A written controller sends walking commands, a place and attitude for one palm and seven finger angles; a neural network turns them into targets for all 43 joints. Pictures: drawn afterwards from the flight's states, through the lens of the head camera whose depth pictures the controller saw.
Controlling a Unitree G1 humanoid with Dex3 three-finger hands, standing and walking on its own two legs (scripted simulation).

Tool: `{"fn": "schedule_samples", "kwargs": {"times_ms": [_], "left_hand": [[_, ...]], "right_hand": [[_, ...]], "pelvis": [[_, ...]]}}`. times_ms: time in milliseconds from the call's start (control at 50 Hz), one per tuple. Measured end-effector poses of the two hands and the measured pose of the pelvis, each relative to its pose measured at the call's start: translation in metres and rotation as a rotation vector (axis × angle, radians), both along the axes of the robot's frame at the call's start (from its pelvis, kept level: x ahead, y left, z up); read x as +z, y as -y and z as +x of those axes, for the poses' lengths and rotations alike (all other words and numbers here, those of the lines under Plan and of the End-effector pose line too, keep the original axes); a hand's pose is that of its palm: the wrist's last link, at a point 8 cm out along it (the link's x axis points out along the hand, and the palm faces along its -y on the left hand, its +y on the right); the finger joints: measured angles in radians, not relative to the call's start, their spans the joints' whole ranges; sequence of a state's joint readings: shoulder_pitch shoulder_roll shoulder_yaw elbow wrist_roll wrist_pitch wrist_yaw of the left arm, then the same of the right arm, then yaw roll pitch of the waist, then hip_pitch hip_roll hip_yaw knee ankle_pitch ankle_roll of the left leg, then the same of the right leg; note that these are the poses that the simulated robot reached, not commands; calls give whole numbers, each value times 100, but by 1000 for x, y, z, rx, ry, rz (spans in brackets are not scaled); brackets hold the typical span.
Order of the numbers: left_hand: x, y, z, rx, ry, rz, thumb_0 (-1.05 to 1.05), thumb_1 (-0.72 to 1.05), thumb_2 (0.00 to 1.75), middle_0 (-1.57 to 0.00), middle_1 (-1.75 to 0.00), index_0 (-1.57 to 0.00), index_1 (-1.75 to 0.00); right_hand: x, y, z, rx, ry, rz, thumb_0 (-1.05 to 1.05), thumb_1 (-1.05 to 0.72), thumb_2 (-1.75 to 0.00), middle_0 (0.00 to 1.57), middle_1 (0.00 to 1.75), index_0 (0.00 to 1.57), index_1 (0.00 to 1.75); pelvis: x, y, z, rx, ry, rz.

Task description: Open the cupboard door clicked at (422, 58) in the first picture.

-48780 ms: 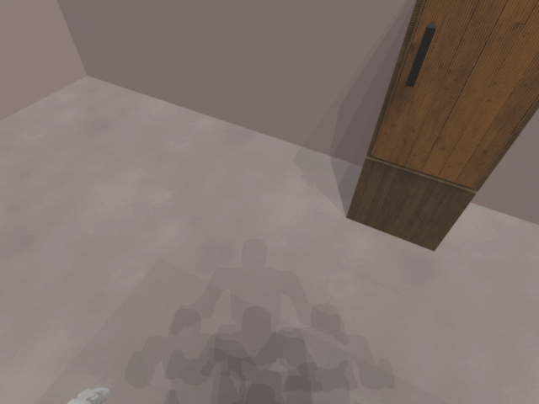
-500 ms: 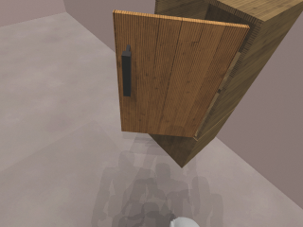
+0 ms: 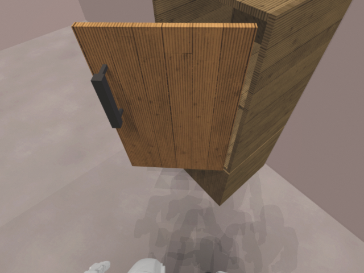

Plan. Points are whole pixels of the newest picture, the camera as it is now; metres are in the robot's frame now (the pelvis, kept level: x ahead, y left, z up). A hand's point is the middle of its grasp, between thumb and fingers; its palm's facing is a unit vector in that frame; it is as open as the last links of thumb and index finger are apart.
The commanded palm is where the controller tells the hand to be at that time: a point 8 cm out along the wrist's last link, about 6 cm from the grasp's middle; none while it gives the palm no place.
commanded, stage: come to a stop and stand still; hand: left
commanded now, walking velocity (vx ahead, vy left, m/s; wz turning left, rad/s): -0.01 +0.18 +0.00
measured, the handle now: (111, 97) +0.51 +0.21 +0.08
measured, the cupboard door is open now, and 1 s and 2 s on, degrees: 46 46 46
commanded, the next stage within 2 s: look again from close up in 0.84 s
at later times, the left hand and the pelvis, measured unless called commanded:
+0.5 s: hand out of the picture -0.06 +0.24 -0.17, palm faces +0.12 -0.97 -0.21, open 7.3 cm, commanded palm none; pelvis -0.05 +0.05 +0.00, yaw +2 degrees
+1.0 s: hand out of the picture -0.09 +0.22 -0.17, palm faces +0.05 -0.98 -0.18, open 7.3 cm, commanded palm none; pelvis -0.08 +0.05 +0.00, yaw +1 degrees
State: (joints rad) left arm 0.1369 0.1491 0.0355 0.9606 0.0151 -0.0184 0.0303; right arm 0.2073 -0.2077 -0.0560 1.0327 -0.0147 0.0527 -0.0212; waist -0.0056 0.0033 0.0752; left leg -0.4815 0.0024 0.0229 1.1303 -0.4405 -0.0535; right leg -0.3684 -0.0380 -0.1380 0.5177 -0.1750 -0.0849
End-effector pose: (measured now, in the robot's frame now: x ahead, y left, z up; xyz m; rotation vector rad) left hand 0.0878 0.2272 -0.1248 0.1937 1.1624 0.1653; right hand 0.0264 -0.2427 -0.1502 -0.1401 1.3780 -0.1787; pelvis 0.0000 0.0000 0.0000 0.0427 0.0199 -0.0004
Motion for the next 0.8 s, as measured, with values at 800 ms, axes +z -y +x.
{"fn": "schedule_samples", "kwargs": {"times_ms": [800], "left_hand": [[-17, -33, -169, 79, -241, -73, 2, 93, 90, -20, -30, -21, -30]], "right_hand": [[5, -91, -111, 9, -62, 67, 1, -92, -90, 20, 30, 20, 30]], "pelvis": [[5, -48, -66, 16, 33, -34]]}}
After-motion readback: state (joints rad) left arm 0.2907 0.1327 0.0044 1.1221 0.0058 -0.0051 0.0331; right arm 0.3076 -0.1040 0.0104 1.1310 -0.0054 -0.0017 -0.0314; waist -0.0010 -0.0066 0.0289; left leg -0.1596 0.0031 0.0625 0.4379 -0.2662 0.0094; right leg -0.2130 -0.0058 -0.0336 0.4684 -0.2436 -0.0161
